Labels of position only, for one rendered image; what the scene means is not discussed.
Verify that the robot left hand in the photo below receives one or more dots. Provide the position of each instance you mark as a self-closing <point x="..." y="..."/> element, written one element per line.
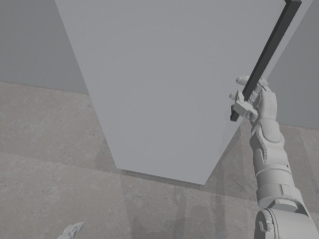
<point x="71" y="231"/>

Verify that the handle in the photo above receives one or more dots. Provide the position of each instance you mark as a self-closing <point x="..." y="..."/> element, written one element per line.
<point x="286" y="17"/>

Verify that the fridge door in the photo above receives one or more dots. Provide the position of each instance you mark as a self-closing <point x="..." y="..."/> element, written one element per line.
<point x="160" y="73"/>

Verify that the right robot forearm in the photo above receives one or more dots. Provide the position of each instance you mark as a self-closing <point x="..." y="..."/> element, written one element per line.
<point x="276" y="188"/>

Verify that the robot right hand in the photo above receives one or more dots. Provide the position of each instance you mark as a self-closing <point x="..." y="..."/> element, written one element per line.
<point x="261" y="107"/>

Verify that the robot right upper arm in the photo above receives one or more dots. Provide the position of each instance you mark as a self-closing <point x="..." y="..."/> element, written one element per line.
<point x="280" y="224"/>

